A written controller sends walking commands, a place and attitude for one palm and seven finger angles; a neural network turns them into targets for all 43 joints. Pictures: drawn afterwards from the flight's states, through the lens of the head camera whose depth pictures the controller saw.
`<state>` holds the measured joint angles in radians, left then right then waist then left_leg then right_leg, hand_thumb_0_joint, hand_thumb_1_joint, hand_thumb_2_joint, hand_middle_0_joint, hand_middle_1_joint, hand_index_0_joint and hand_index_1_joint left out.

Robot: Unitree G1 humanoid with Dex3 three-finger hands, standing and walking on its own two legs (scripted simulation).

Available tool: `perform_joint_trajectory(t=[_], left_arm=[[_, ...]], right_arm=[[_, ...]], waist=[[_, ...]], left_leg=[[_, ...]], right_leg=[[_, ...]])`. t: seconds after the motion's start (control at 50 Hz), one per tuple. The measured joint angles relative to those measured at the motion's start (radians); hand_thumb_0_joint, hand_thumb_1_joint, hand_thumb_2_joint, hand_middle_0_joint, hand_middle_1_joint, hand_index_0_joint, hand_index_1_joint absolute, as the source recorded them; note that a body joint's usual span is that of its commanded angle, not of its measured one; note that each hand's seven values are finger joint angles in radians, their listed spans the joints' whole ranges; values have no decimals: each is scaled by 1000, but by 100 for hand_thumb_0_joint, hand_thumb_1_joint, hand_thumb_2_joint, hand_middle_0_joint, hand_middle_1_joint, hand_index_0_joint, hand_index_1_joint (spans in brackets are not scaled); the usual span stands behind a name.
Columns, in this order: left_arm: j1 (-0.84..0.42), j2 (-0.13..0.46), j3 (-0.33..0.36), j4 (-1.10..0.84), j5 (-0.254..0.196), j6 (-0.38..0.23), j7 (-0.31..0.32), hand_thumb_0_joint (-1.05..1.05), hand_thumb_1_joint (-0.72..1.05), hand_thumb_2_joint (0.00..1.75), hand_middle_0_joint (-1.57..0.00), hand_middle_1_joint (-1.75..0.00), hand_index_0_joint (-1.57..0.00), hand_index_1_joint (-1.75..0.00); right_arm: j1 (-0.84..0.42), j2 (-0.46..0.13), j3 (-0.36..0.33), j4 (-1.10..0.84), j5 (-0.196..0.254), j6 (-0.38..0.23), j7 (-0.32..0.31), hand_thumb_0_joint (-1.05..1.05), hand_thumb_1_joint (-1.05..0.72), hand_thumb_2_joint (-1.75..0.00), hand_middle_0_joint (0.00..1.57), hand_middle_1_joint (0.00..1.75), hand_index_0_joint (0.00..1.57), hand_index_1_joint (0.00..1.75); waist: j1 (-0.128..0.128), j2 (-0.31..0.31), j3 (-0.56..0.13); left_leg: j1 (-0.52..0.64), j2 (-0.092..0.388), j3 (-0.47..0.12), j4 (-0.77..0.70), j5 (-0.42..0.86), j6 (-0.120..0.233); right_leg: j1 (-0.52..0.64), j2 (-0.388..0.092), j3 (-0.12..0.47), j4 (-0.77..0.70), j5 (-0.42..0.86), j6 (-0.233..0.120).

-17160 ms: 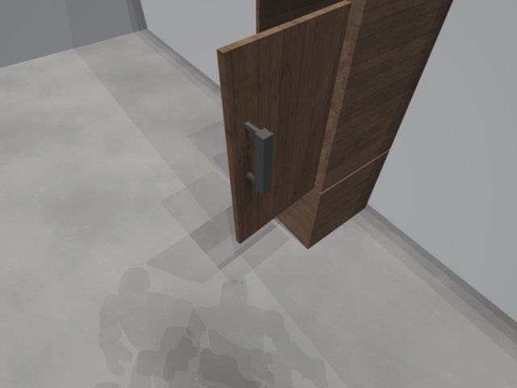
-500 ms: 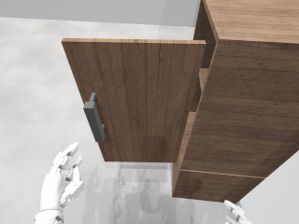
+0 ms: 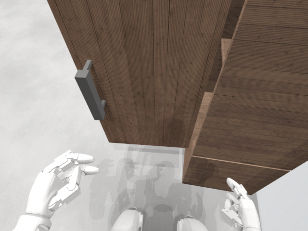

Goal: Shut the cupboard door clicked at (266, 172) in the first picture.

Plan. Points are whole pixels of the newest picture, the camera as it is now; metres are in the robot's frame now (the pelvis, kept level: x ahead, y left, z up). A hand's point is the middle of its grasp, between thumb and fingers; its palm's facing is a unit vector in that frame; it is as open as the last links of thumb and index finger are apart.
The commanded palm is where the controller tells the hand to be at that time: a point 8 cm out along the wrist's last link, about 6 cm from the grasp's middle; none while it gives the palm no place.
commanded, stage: raise the hand and make a fist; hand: left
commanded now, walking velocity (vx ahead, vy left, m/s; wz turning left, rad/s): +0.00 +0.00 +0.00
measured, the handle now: (94, 91) +0.44 +0.20 +0.10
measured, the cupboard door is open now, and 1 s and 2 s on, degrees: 95 95 95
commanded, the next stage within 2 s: bring the fist close to the handle in 1.20 s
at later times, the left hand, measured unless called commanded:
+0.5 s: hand (59, 176) +0.22 +0.22 +0.09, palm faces +0.01 -1.00 -0.03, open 3.1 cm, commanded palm +0.19 +0.27 +0.09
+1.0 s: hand (60, 160) +0.24 +0.22 +0.11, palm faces -0.01 -1.00 -0.04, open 3.1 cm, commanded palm +0.22 +0.27 +0.11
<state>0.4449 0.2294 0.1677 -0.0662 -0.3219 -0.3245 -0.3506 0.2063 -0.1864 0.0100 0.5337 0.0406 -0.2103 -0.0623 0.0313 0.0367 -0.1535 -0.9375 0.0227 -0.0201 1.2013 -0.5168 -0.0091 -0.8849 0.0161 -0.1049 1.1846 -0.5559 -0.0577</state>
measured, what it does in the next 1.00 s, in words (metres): stands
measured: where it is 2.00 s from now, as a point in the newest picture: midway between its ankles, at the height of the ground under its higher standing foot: outside the picture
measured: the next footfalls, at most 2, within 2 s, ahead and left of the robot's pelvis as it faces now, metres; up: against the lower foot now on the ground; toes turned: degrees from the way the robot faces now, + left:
none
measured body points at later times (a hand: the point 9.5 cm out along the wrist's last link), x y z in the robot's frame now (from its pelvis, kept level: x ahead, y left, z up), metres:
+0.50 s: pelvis +0.01 +0.04 +0.02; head +0.05 +0.04 +0.47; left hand +0.21 +0.27 +0.09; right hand +0.20 -0.19 -0.04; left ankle +0.04 +0.12 -0.64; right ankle +0.02 -0.08 -0.64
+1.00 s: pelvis +0.02 +0.03 +0.04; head +0.05 +0.03 +0.48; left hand +0.24 +0.27 +0.11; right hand +0.19 -0.20 -0.03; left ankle +0.04 +0.12 -0.64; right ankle +0.02 -0.08 -0.64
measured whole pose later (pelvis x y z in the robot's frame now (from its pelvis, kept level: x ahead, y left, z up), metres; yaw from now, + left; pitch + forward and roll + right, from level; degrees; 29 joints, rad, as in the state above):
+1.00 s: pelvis +0.02 +0.03 +0.04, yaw +0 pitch +11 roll -2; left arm 0.37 0.25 0.16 -0.07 -0.29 -0.28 -0.24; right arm 0.28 -0.25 0.03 0.50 0.03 -0.20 -0.04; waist 0.00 0.04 -0.12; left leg -0.73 0.00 0.01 1.02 -0.47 0.04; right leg -0.67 0.00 -0.07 0.97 -0.48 -0.01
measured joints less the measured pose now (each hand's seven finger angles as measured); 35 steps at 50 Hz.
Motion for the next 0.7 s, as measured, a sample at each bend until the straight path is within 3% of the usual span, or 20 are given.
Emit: perform_joint_trajectory(t=[0.04, 0.12, 0.24, 0.44, 0.7], left_arm=[[16, -5, 13, -1, -3, 6, 27, 1, 89, 90, -72, -87, -73, -87], [45, -11, 22, -9, -3, -48, 66, 1, 90, 90, -79, -95, -80, -95], [50, -8, -19, -21, 12, -92, 77, 1, 90, 90, -90, -107, -91, -107], [20, 6, -37, -61, 40, -38, 140, 1, 90, 90, -109, -127, -109, -127], [-41, 23, -24, -40, 42, 26, 122, 1, 90, 90, -127, -147, -127, -147]], right_arm=[[28, 2, -3, 0, -3, 6, 1, 2, -90, -90, 21, 30, 21, 30], [70, -19, -14, 4, -8, 2, 2, 2, -90, -90, 21, 30, 21, 30], [78, -63, -27, 4, -8, -7, 0, 2, -90, -90, 21, 30, 20, 30], [46, -51, 1, -46, -11, 6, 6, 2, -90, -90, 21, 30, 20, 30], [51, -45, 41, -66, -13, 18, 19, 1, -90, -90, 21, 30, 21, 30]], waist=[[-11, 1, -2], [-20, 0, -1], [-24, -1, 9], [-27, -6, 15], [-16, 0, 24]], left_leg=[[22, -1, 9, -27, 8, 5], [40, -4, 19, -52, 17, 16], [35, -10, 24, -43, 15, 35], [89, -17, 26, -81, 24, 51], [157, -22, 20, -132, 33, 56]], right_leg=[[18, 0, 9, -25, 11, 4], [36, -2, 19, -54, 25, 12], [38, -9, 24, -57, 29, 26], [101, -13, 27, -111, 48, 43], [177, -14, 22, -177, 64, 50]])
